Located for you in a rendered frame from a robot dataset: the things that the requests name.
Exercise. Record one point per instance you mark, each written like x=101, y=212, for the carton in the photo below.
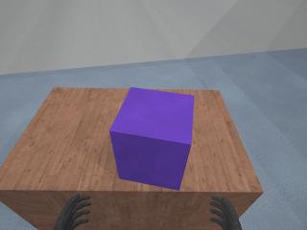
x=151, y=137

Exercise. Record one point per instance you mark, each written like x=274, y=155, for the left robot hand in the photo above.
x=68, y=215

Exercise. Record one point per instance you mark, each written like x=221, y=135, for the pedestal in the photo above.
x=66, y=150

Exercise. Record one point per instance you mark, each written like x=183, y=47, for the right robot hand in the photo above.
x=230, y=220

